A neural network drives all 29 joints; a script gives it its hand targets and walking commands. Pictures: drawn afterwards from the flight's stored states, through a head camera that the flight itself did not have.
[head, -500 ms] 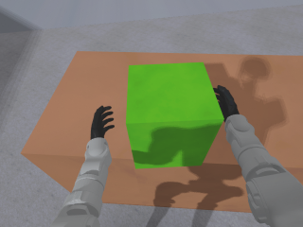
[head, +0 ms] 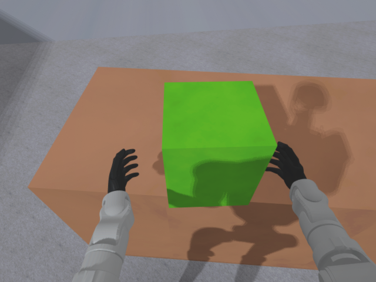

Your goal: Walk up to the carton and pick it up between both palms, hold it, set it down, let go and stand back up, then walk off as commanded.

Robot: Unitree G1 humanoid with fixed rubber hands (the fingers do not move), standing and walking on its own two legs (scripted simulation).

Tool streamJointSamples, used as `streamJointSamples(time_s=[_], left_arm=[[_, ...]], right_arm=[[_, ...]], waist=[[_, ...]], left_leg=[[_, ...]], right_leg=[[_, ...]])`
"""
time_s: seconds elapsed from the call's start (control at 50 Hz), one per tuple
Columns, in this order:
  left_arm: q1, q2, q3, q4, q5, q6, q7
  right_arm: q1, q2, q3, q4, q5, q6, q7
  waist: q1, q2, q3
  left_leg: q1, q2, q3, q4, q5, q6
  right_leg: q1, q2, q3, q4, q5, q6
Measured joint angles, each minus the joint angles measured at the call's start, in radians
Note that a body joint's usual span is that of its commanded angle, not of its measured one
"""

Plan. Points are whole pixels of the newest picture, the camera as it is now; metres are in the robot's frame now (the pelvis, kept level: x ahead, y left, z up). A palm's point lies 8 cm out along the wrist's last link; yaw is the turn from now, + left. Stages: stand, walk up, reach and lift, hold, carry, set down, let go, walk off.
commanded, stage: set down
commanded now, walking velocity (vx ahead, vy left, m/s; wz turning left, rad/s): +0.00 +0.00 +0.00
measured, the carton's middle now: (208, 147) +0.45 +0.02 +0.03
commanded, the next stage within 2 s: none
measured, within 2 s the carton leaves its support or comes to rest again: neither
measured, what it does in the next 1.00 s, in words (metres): stands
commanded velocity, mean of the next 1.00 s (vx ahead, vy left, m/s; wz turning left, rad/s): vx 0.00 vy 0.00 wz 0.00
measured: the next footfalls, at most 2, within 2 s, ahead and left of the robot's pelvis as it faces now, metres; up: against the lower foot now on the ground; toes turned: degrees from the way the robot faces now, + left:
none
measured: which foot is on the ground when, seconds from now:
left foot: down 0.00-1.00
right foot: down 0.00-1.00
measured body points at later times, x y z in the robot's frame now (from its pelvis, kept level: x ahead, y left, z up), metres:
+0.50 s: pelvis +0.00 +0.00 +0.00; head +0.01 +0.02 +0.45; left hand +0.27 +0.20 +0.02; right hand +0.33 -0.20 +0.01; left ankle +0.07 +0.14 -0.74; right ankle +0.00 -0.09 -0.74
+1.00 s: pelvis +0.01 -0.01 +0.00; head +0.01 +0.01 +0.45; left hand +0.22 +0.19 +0.02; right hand +0.27 -0.22 +0.00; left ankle +0.07 +0.14 -0.74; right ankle +0.00 -0.09 -0.74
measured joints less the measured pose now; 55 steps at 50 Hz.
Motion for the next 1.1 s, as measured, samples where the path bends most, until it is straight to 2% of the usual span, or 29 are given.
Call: streamJointSamples(time_s=[0.36, 0.48, 0.74, 0.94, 1.1], left_arm=[[0.197, 0.007, -0.07, -0.215, -0.008, 0.05, 0.002], [0.273, 0.007, -0.098, -0.284, -0.008, 0.07, 0.016], [0.422, 0.007, -0.135, -0.432, -0.007, 0.099, 0.029], [0.527, 0.007, -0.145, -0.491, 0.0, 0.108, 0.037], [0.566, 0.012, -0.145, -0.491, 0.002, 0.108, 0.029]], right_arm=[[0.236, -0.003, -0.029, -0.177, 0.006, -0.005, 0.044], [0.312, -0.005, -0.043, -0.219, 0.013, -0.007, 0.06], [0.505, -0.005, -0.043, -0.409, 0.034, -0.007, 0.058], [0.624, -0.005, -0.035, -0.515, 0.037, 0.003, 0.041], [0.716, -0.005, -0.03, -0.599, 0.037, 0.026, 0.011]], waist=[[-0.004, -0.03, 0.01], [-0.015, -0.037, 0.011], [-0.025, -0.05, 0.028], [-0.026, -0.04, 0.05], [-0.026, -0.034, 0.059]], left_leg=[[0.055, 0.0, 0.0, 0.0, -0.007, 0.0], [0.069, 0.0, 0.0, 0.0, -0.009, 0.0], [0.121, 0.0, 0.0, 0.0, -0.023, 0.0], [0.174, 0.0, 0.0, 0.0, -0.039, 0.0], [0.188, 0.0, 0.0, 0.0, -0.047, 0.0]], right_leg=[[0.055, 0.0, 0.0, 0.0, -0.007, 0.0], [0.069, 0.0, 0.0, 0.0, -0.009, 0.0], [0.121, 0.0, 0.0, 0.0, -0.023, -0.001], [0.174, 0.0, 0.0, 0.0, -0.039, -0.005], [0.188, 0.0, 0.0, 0.0, -0.047, -0.006]])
